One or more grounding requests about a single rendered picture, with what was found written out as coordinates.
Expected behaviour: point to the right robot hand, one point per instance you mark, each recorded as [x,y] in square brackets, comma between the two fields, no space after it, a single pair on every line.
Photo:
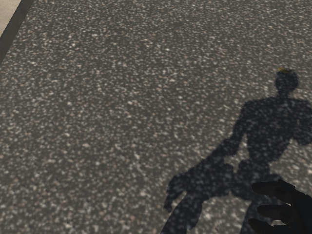
[297,216]

